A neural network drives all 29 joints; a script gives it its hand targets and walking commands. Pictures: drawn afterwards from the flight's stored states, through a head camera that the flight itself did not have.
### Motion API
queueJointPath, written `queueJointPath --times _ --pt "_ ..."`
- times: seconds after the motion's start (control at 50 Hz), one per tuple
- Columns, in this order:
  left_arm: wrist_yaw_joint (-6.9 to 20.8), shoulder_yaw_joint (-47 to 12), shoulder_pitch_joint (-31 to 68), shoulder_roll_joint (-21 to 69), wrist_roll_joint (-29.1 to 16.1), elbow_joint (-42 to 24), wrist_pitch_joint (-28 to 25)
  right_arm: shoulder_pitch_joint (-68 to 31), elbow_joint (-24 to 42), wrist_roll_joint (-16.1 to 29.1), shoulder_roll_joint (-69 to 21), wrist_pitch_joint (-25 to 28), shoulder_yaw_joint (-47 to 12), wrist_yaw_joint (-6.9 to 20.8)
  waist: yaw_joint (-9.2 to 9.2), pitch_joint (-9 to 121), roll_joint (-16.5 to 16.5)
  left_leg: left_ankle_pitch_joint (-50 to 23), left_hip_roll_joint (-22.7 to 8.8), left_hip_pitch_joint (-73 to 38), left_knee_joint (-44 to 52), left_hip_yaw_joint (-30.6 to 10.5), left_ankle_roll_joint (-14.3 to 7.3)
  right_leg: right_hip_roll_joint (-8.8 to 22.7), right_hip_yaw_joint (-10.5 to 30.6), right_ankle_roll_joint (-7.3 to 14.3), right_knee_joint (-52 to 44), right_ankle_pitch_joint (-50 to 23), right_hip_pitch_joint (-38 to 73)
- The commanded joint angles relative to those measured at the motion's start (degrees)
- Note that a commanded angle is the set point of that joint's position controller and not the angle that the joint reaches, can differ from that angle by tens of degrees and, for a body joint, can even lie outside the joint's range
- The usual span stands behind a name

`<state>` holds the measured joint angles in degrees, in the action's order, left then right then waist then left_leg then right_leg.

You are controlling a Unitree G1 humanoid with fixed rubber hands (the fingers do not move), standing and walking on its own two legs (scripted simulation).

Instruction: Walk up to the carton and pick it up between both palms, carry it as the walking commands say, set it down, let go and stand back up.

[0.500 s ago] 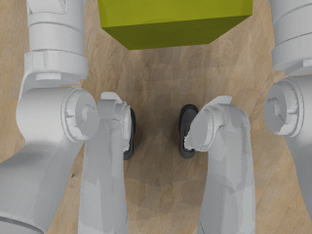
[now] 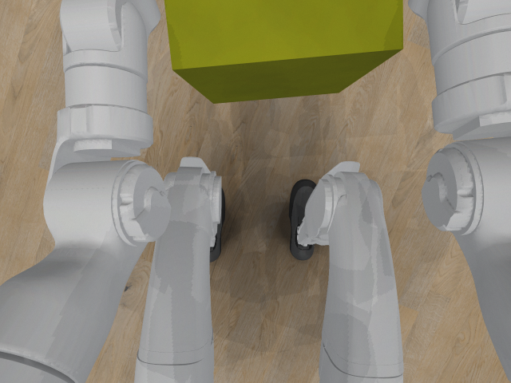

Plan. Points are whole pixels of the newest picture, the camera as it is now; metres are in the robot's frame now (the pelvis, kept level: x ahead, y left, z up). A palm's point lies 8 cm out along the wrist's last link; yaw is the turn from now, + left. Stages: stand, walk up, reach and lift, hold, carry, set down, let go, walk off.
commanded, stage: reach and lift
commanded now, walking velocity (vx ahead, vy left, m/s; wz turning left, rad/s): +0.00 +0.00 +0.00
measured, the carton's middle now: out of the picture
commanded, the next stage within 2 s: none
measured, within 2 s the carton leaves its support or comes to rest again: neither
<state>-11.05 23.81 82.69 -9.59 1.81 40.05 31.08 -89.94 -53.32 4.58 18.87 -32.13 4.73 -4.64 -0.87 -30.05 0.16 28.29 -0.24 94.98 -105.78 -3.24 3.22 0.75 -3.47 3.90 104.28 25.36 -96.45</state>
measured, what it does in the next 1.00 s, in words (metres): rises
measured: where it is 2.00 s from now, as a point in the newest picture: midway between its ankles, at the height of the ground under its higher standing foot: (256, 235)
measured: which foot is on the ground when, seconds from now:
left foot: down 0.00-1.00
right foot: down 0.00-1.00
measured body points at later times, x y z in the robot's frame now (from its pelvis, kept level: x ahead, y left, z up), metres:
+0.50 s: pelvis +0.00 +0.00 +0.05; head +0.28 +0.00 +0.39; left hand +0.55 +0.17 +0.02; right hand +0.57 -0.14 +0.02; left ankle +0.16 +0.14 -0.45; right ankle +0.17 -0.10 -0.45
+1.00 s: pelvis +0.00 +0.00 +0.11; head +0.26 +0.00 +0.46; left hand +0.52 +0.17 +0.08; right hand +0.54 -0.13 +0.08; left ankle +0.16 +0.14 -0.45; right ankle +0.17 -0.10 -0.45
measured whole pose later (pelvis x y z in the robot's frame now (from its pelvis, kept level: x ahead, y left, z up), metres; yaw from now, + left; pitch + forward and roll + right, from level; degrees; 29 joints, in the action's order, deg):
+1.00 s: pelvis +0.00 +0.00 +0.11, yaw +1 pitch +8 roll +0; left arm -11.4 23.8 70.5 -5.2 2.2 35.7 31.4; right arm -77.4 -49.9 4.3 15.5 -31.9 4.7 -4.4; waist -0.9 -29.9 0.2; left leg 23.7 -0.1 68.9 -84.4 -3.2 2.9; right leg 0.2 -3.2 3.2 83.2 21.6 -69.8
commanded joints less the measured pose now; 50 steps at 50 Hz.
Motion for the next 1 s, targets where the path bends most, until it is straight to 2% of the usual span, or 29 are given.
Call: queueJointPath --times 0.0,0.04,0.1,0.18,0.22,0.24,0.3,0.32,0.34,0.38,0.42,0.46,0.48,0.5,0.52,0.6,0.62,0.64,0.66,0.68,0.8,0.88,0.9,0.92,0.94,0.98 --pt "22.9 -24.1 45.0 65.8 -8.1 -12.4 -1.0 -42.8 27.0 8.4 -71.7 4.6 -9.6 17.5 -3.95 144.9 2.4 -7.9 10.3 -30.2 17.2 9.2 -2.4 -8.7 6.2 -3.2 -16.2 -9.6 57.6" --pt "23.0 -23.3 44.5 65.8 -7.4 -11.6 -1.2 -42.8 26.0 8.3 -72.5 4.7 -9.0 17.7 -4.65 143.5 2.7 -6.8 10.2 -30.5 18.2 9.0 -2.6 -8.5 6.5 -3.3 -17.3 -7.6 57.5" --pt "23.0 -23.9 43.6 66.4 -7.6 -11.3 -0.9 -40.5 24.7 7.8 -72.4 4.5 -8.5 17.9 -3.34 144.5 2.9 -7.5 10.2 -32.3 19.4 8.7 -2.3 -8.7 6.0 -3.2 -18.3 -8.9 58.6" --pt "23.2 -24.8 42.5 67.0 -7.8 -12.8 -1.0 -39.3 26.3 7.9 -73.2 4.6 -9.3 17.9 -3.19 146.6 2.7 -10.0 10.3 -35.1 20.5 8.4 -2.4 -8.8 6.3 -3.2 -19.4 -11.6 61.2" --pt "23.0 -25.0 41.7 66.5 -7.9 -13.3 -1.1 -38.9 27.0 8.4 -72.7 4.6 -10.3 17.8 -3.74 147.7 2.5 -10.5 10.3 -35.3 20.9 8.4 -2.4 -8.8 6.9 -3.1 -20.0 -12.3 63.2" --pt "23.0 -25.6 41.2 66.6 -8.4 -13.9 -1.0 -39.3 28.9 8.9 -72.9 4.6 -11.0 17.7 -3.54 149.2 1.6 -11.5 10.4 -36.9 21.3 8.1 -2.5 -8.9 6.6 -3.4 -20.2 -13.4 64.2" --pt "22.8 -27.0 41.3 66.7 -8.8 -15.2 -1.1 -39.0 29.4 9.5 -72.7 4.8 -12.2 17.4 -3.53 148.7 2.7 -11.8 10.3 -38.3 22.3 7.9 -2.4 -8.8 7.3 -3.4 -21.5 -13.1 65.6" --pt "22.7 -26.6 40.4 66.5 -8.7 -14.0 -1.1 -38.0 28.2 9.0 -72.7 4.8 -11.7 17.4 -3.55 146.8 1.9 -11.3 10.2 -38.0 22.8 7.7 -2.4 -8.8 7.0 -3.5 -21.9 -12.4 64.4" --pt "22.8 -27.3 40.7 66.7 -9.1 -14.5 -1.1 -38.5 28.9 9.4 -72.5 4.9 -11.9 17.3 -3.1 146.9 2.7 -11.2 10.2 -38.6 23.2 7.5 -2.4 -8.7 7.2 -3.4 -22.4 -12.2 64.8" --pt "22.7 -27.5 40.8 66.2 -9.1 -15.2 -1.3 -39.1 29.7 9.9 -72.7 4.9 -13.0 17.1 -3.98 146.9 2.6 -10.0 10.2 -38.4 23.7 7.6 -2.5 -8.6 8.1 -3.4 -23.2 -10.8 66.4" --pt "22.5 -28.3 41.4 66.6 -9.7 -15.5 -1.1 -39.4 29.6 10.0 -72.5 4.9 -12.9 16.9 -3.16 146.9 2.5 -8.7 10.2 -39.6 24.7 7.2 -2.4 -8.5 8.1 -3.4 -24.3 -9.1 66.4" --pt "22.6 -27.6 41.3 65.9 -9.1 -15.0 -1.2 -38.2 27.7 9.8 -73.9 4.6 -12.6 16.9 -4.01 144.5 2.2 -7.6 10.1 -39.7 25.8 7.3 -2.7 -8.3 8.7 -3.6 -25.8 -7.1 67.2" --pt "22.6 -27.4 40.1 66.7 -8.9 -13.4 -1.0 -38.3 27.7 9.3 -73.5 4.8 -12.1 17.0 -3.59 143.6 2.1 -6.9 10.0 -39.7 26.6 7.1 -2.6 -8.2 8.1 -3.6 -26.1 -6.6 66.2" --pt "22.5 -27.2 40.5 66.2 -8.7 -13.8 -1.0 -39.2 28.3 9.8 -73.4 4.7 -12.6 17.1 -4.49 144.2 2.1 -5.9 10.0 -39.8 26.7 7.3 -2.7 -8.2 8.7 -3.5 -26.6 -5.1 67.3" --pt "22.5 -27.6 39.9 66.8 -8.7 -13.0 -0.8 -38.3 27.4 9.5 -73.1 4.8 -11.9 17.1 -3.42 143.0 2.5 -6.1 9.8 -40.9 27.5 7.0 -2.7 -8.1 8.4 -3.4 -27.1 -5.3 66.3" --pt "22.9 -25.9 38.9 67.2 -7.5 -11.2 -1.0 -36.3 24.5 8.0 -74.9 4.7 -10.0 17.6 -3.79 139.9 1.9 -4.5 9.6 -40.9 29.7 7.0 -2.9 -7.9 8.6 -3.6 -29.5 -3.0 66.8" --pt "23.0 -26.2 37.7 68.0 -7.3 -11.2 -0.9 -36.6 25.8 8.2 -74.8 4.8 -10.4 17.8 -3.88 141.8 2.1 -5.1 9.7 -42.0 30.1 7.1 -2.9 -7.9 8.8 -3.6 -30.1 -3.4 68.2" --pt "23.1 -26.2 36.9 68.1 -7.1 -10.6 -0.8 -35.0 24.0 7.6 -74.8 4.7 -9.6 18.0 -3.24 140.6 2.0 -5.7 9.6 -42.3 30.6 6.8 -2.8 -7.9 8.6 -3.5 -30.6 -4.2 67.3" --pt "23.2 -26.8 36.9 68.5 -7.4 -11.9 -0.8 -35.0 25.7 7.9 -74.5 5.0 -9.9 18.1 -3.27 142.6 3.2 -6.9 9.6 -44.1 31.1 6.8 -2.6 -8.0 8.6 -3.5 -30.7 -5.5 68.8" --pt "23.3 -26.7 35.8 68.6 -7.2 -11.0 -0.8 -33.9 25.1 7.3 -74.4 5.0 -9.8 18.2 -3.04 141.8 2.5 -7.4 9.6 -43.6 31.3 6.7 -2.6 -8.0 8.3 -3.5 -31.0 -6.2 68.8" --pt "23.0 -30.3 35.9 68.9 -8.8 -16.5 -1.3 -31.8 28.4 8.6 -74.5 5.5 -12.5 18.3 -2.24 146.0 3.1 -12.6 9.5 -49.8 33.5 5.8 -2.2 -8.2 8.4 -3.4 -32.7 -12.4 72.8" --pt "22.7 -33.4 34.0 68.8 -10.1 -19.6 -1.2 -31.8 33.6 10.1 -74.7 5.7 -16.3 17.6 -2.39 150.0 2.6 -14.9 9.7 -53.6 34.7 5.4 -2.2 -8.3 9.4 -3.5 -34.2 -14.8 78.0" --pt "22.7 -33.1 34.2 68.6 -10.0 -17.5 -1.1 -31.4 31.1 9.4 -73.7 5.7 -14.8 17.5 -1.58 145.5 2.9 -12.5 9.5 -51.5 35.3 5.0 -2.1 -8.2 9.4 -3.4 -34.7 -12.4 75.4" --pt "22.7 -33.7 33.4 68.8 -10.1 -18.6 -1.0 -31.6 33.0 9.6 -73.8 5.7 -15.7 17.5 -1.93 147.1 3.0 -12.6 9.5 -53.7 36.1 5.1 -2.1 -8.1 9.5 -3.5 -35.5 -12.3 76.8" --pt "22.7 -33.8 33.8 68.5 -9.9 -18.1 -1.0 -30.8 31.3 9.1 -73.8 5.6 -14.9 17.5 -1.49 144.1 3.4 -10.8 9.3 -52.7 36.6 4.9 -2.1 -8.0 9.7 -3.4 -36.1 -10.4 76.0" --pt "22.8 -33.8 33.5 68.9 -9.4 -17.9 -1.0 -30.9 31.4 9.0 -74.8 5.7 -15.3 17.5 -2.09 142.8 2.8 -9.5 9.1 -53.4 37.8 4.8 -2.3 -7.7 10.3 -3.5 -37.8 -8.2 76.6"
